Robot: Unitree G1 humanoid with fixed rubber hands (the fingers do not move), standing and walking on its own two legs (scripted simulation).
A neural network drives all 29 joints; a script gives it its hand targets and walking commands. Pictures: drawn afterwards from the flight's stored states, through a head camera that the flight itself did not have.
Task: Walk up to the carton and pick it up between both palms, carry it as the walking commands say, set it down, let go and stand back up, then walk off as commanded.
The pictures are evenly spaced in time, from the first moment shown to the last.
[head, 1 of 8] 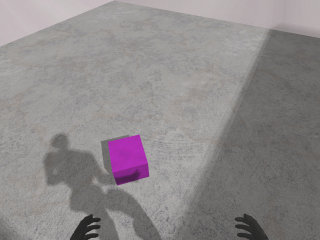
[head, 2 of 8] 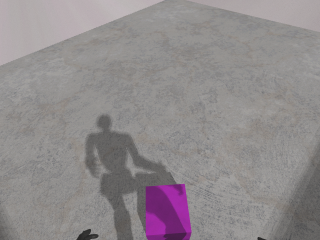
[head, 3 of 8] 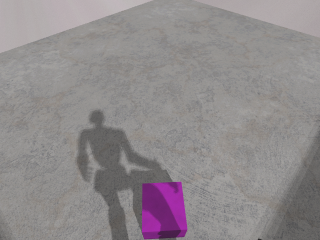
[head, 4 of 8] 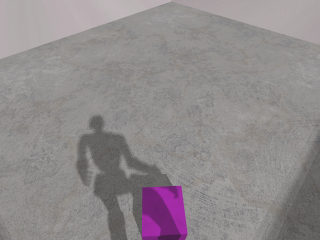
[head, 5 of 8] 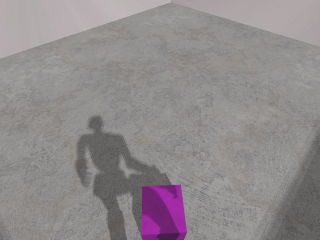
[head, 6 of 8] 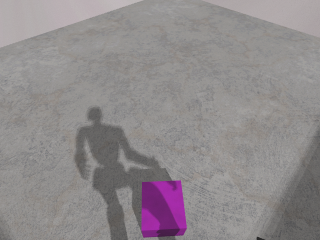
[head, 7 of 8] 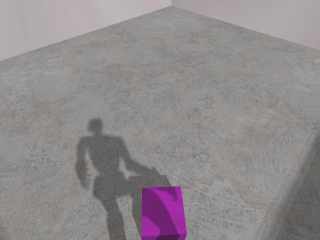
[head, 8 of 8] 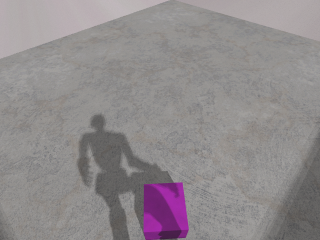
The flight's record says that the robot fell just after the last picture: no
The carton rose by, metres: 0.00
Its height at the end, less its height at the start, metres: +0.00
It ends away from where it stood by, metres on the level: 0.00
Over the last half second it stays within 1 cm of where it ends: yes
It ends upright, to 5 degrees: yes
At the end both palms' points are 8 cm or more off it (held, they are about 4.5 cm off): yes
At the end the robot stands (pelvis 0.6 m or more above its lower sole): yes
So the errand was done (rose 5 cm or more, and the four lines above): no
